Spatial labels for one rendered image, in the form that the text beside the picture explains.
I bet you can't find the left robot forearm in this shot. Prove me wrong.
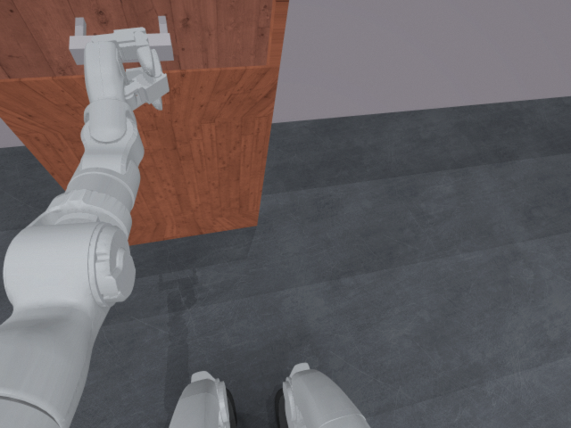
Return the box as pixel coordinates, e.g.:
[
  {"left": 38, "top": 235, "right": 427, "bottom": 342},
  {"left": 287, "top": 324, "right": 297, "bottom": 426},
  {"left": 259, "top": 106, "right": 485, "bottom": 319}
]
[{"left": 3, "top": 99, "right": 145, "bottom": 303}]

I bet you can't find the drawer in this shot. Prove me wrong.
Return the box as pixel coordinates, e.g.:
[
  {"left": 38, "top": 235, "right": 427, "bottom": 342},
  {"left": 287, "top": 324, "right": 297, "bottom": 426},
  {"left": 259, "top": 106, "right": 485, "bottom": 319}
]
[{"left": 0, "top": 0, "right": 273, "bottom": 79}]

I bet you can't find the robot right thigh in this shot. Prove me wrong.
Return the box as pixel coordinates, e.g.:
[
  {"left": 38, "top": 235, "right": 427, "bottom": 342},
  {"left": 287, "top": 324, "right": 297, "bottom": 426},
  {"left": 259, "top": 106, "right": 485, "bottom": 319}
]
[{"left": 283, "top": 369, "right": 370, "bottom": 428}]

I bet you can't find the robot left hand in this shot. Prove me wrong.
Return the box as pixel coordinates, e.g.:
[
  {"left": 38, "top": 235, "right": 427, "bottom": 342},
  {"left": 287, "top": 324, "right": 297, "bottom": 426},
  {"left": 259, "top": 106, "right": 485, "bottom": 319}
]
[{"left": 84, "top": 27, "right": 170, "bottom": 111}]

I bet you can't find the robot right shin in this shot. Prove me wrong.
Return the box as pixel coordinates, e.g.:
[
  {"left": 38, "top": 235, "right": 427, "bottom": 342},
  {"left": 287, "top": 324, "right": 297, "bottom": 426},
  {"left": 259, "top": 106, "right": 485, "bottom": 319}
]
[{"left": 285, "top": 363, "right": 310, "bottom": 428}]

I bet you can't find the handle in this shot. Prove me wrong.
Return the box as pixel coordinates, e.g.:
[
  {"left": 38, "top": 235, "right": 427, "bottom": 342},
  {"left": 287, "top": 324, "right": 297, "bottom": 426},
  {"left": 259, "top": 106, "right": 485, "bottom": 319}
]
[{"left": 69, "top": 16, "right": 174, "bottom": 65}]

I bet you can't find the cabinet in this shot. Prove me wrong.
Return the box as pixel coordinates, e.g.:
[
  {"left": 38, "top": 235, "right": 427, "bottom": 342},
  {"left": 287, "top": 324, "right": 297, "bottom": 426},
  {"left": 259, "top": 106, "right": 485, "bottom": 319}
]
[{"left": 0, "top": 0, "right": 289, "bottom": 246}]

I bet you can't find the left robot upper arm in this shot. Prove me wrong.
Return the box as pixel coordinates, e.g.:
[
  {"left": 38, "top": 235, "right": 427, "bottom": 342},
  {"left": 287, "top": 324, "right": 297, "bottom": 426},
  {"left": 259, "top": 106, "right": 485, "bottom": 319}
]
[{"left": 0, "top": 222, "right": 136, "bottom": 428}]

